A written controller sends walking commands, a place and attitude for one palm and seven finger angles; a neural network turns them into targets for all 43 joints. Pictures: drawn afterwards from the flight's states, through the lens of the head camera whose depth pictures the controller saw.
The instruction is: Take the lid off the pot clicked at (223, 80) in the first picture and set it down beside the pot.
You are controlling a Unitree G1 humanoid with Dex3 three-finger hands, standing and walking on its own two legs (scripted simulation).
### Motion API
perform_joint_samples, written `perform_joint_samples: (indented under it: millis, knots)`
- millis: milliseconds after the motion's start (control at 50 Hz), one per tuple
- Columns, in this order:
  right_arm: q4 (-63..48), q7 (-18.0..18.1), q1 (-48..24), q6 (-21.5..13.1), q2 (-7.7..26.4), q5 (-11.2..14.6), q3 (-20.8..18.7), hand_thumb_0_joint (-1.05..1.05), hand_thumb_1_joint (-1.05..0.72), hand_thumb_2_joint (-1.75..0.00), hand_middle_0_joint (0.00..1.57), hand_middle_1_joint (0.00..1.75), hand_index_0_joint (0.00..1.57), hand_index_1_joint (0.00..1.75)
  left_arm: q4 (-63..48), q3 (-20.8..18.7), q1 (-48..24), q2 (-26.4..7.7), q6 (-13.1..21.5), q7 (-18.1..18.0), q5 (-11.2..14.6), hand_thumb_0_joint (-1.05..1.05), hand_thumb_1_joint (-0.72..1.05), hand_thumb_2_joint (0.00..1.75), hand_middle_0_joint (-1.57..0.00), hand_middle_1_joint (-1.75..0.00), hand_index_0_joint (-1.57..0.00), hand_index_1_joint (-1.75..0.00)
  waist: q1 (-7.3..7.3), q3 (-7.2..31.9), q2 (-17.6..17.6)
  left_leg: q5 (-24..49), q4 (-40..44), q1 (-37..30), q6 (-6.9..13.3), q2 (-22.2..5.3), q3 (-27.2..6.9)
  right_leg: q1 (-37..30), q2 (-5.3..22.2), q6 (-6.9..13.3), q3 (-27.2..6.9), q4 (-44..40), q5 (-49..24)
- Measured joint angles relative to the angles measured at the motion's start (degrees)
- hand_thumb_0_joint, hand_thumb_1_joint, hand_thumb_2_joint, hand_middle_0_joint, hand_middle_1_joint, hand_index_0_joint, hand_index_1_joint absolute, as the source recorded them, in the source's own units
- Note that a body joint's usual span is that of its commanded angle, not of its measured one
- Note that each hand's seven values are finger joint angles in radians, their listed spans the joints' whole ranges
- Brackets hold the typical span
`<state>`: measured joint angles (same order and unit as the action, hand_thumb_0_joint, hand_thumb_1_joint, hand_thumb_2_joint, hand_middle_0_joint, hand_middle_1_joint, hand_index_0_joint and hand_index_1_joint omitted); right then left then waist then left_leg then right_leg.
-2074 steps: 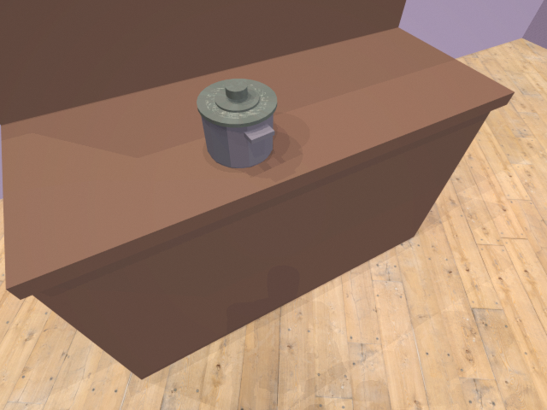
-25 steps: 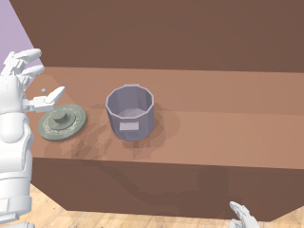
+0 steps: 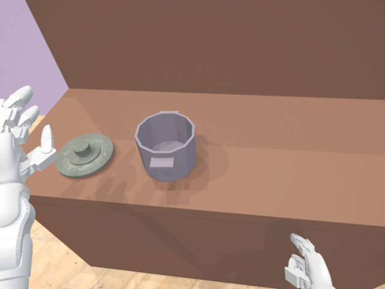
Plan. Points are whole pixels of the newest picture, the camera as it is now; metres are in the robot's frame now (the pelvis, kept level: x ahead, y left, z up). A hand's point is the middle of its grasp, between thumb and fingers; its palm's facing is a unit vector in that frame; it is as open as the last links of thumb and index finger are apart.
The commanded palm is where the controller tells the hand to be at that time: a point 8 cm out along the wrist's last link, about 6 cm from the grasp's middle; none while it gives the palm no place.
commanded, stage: draw the hand back to the body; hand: left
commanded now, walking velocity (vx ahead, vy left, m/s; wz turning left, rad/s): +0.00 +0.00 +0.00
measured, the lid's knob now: (81, 147) +0.44 +0.36 +0.02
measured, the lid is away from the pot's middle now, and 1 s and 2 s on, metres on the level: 0.24 0.24 0.24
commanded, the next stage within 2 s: step back with the hand held close in 0.86 s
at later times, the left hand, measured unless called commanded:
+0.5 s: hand (19, 190) +0.20 +0.28 +0.19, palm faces +0.41 -0.86 -0.31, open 7.4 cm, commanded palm +0.14 +0.31 +0.20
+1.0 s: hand out of the picture +0.16 +0.30 +0.19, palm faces +0.42 -0.84 -0.34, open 7.4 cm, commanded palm +0.10 +0.33 +0.20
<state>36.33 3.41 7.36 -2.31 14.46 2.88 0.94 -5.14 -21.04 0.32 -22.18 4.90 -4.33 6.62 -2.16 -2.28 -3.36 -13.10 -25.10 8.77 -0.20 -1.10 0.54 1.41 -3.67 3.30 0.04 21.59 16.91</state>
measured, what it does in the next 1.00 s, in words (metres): shifts its weight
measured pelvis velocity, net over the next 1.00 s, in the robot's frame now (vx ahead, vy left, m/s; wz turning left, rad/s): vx -0.03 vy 0.05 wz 0.00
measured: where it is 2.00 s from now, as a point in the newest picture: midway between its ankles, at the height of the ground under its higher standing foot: outside the picture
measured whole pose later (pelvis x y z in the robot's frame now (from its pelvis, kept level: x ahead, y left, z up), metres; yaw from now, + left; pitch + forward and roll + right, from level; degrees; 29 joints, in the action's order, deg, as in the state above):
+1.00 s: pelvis -0.03 +0.05 +0.00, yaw +0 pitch -5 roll -2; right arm 35.3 3.1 8.9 -5.3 11.5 0.9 2.6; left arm -31.6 -18.8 26.7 -19.9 5.5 -5.3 5.0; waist -4.2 -2.2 -2.1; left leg -11.4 -25.4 9.0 3.7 1.7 1.8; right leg 0.8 -0.6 -0.7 -0.7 20.3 14.3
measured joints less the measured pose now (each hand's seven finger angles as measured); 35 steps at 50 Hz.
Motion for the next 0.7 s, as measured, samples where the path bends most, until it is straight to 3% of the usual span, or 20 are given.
perform_joint_samples:
  millis: [240,700]
  knots:
    - [0.01,0.09,0.57,-0.2,-1.05,-0.76,0.55,0.01,-0.9,-0.9,0.2,0.3,0.2,0.3,-7.73,0.54,7.96,1.23,-0.03,-0.13,0.27,0.01,0.87,0.89,-0.21,-0.31,-0.22,-0.31,-0.71,-0.29,0.17,0.84,1.0,-1.09,0.71,0.63,0.4,-1.21,0.7,-0.87,-0.31,-1.37,-1.11]
    - [-0.36,-0.44,1.77,-2.06,-2.19,-1.82,0.79,0.02,-0.9,-0.9,0.2,0.3,0.2,0.3,-23.06,2.03,25.24,1.89,1.28,-0.3,-0.68,0.01,0.89,0.9,-0.21,-0.3,-0.21,-0.3,-1.34,0.36,1.14,1.31,-0.02,-0.45,3.01,2.06,1.18,-1.34,2.27,-3.23,-0.82,-2.05,-2.54]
